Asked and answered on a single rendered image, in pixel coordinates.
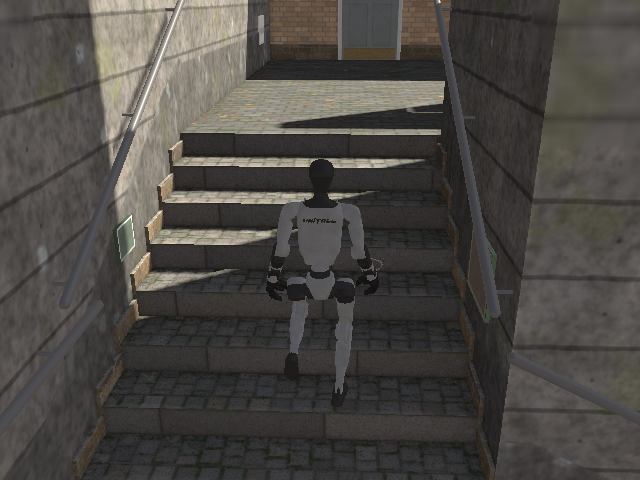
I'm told stairs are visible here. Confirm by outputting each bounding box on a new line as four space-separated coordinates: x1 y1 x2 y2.
80 133 485 480

